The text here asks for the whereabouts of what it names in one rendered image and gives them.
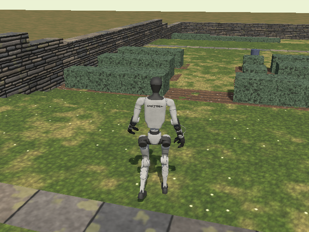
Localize robot left hand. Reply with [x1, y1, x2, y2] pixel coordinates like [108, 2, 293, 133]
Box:
[127, 127, 139, 134]

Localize right robot thigh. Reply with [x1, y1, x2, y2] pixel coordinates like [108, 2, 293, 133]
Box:
[160, 134, 171, 165]

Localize right robot upper arm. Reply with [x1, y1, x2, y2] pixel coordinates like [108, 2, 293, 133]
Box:
[166, 98, 178, 126]

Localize left robot forearm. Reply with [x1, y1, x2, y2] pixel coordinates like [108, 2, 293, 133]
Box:
[128, 116, 137, 130]

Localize left robot thigh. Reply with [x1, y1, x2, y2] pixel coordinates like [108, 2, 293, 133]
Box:
[138, 135, 150, 167]

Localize left robot upper arm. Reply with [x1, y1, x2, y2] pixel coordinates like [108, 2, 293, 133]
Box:
[132, 97, 146, 123]

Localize right robot forearm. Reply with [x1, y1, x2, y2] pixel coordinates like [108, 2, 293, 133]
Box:
[174, 118, 184, 138]

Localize robot thigh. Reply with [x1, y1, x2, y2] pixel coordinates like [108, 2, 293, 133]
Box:
[138, 135, 150, 167]
[160, 134, 171, 165]

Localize robot right hand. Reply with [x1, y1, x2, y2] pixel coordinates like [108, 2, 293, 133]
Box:
[174, 137, 185, 148]

